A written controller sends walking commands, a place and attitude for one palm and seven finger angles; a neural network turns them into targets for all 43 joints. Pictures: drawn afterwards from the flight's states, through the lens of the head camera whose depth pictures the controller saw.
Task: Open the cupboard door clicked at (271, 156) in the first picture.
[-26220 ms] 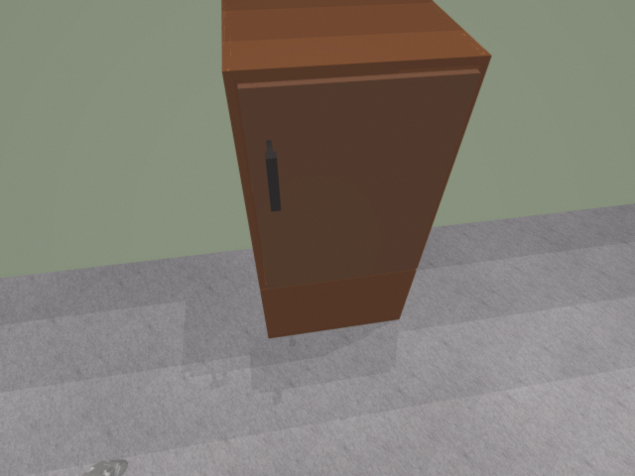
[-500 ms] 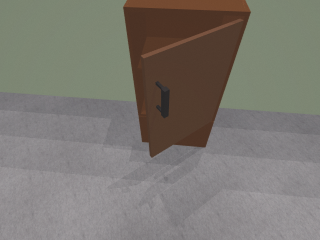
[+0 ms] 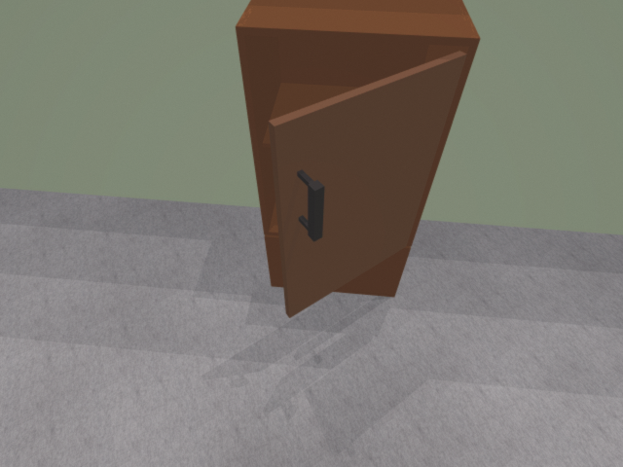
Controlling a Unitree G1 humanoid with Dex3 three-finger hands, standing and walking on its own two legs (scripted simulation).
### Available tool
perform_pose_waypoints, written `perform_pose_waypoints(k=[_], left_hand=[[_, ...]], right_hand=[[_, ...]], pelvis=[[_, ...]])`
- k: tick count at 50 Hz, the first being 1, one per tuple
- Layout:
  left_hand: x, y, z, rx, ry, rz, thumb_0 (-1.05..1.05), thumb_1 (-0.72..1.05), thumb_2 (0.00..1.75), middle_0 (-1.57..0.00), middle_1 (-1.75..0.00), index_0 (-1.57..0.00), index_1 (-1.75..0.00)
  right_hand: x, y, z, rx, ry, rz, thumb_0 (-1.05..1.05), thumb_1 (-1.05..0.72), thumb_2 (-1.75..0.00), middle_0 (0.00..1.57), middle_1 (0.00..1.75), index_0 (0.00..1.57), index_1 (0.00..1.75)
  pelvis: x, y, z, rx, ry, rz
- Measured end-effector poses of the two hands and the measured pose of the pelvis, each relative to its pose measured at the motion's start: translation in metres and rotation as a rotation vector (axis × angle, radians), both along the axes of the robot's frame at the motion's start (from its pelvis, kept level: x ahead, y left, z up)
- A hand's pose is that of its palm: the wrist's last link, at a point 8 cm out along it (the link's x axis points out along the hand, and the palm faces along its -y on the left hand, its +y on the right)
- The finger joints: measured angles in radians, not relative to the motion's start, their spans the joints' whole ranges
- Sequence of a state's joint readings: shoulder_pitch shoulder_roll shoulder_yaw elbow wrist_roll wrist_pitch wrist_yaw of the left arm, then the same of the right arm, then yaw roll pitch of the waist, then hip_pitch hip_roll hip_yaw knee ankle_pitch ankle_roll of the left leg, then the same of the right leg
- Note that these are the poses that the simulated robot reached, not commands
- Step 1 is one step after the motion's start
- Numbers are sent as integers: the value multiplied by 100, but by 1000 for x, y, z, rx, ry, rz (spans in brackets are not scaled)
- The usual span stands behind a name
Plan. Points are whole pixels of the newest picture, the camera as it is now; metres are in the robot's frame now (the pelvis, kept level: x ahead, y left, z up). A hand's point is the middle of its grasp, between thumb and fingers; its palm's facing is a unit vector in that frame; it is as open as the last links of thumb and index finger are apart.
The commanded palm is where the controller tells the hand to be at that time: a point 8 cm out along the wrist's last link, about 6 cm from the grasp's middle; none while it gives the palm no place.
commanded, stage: look to check the result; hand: left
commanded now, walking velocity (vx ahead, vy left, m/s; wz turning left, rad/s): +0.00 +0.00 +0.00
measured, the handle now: (309, 206) +0.55 +0.04 -0.01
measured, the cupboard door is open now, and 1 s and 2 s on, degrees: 41 41 41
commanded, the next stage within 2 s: walk to a spot facing it in 0.50 s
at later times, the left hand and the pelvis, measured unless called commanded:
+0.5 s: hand out of the picture +0.00 +0.15 -0.18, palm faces +0.04 -0.99 -0.17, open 7.4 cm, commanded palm none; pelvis +0.02 -0.01 +0.00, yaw +0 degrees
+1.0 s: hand out of the picture +0.06 +0.17 -0.18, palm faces -0.07 -0.97 -0.23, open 7.4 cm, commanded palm none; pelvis +0.01 -0.02 -0.01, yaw -8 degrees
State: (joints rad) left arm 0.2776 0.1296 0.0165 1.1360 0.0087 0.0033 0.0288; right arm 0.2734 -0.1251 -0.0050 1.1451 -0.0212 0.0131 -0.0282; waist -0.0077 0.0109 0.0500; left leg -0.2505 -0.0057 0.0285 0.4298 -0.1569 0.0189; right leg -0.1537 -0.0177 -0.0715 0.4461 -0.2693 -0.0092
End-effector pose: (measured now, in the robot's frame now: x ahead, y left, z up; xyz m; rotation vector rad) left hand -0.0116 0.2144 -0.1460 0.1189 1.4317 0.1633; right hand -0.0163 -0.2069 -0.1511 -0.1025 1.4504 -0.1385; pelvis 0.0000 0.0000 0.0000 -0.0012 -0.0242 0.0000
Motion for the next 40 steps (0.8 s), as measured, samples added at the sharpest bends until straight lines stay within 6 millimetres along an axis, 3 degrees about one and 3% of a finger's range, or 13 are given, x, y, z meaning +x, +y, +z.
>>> perform_pose_waypoints(k=[13, 40], left_hand=[[-2, -7, 1, -9, 37, 9, 0, 90, 90, -20, -30, -20, -30], [26, -10, -2, -4, 24, -17, 0, 90, 90, -20, -30, -20, -30]], right_hand=[[18, -10, 1, -15, -2, 18, 0, -92, -90, 20, 30, 20, 30], [34, -26, 1, -46, -28, -34, 0, -92, -90, 20, 30, 20, 30]], pelvis=[[10, -4, 1, 2, -2, 2], [22, -12, -2, 3, 2, -51]])
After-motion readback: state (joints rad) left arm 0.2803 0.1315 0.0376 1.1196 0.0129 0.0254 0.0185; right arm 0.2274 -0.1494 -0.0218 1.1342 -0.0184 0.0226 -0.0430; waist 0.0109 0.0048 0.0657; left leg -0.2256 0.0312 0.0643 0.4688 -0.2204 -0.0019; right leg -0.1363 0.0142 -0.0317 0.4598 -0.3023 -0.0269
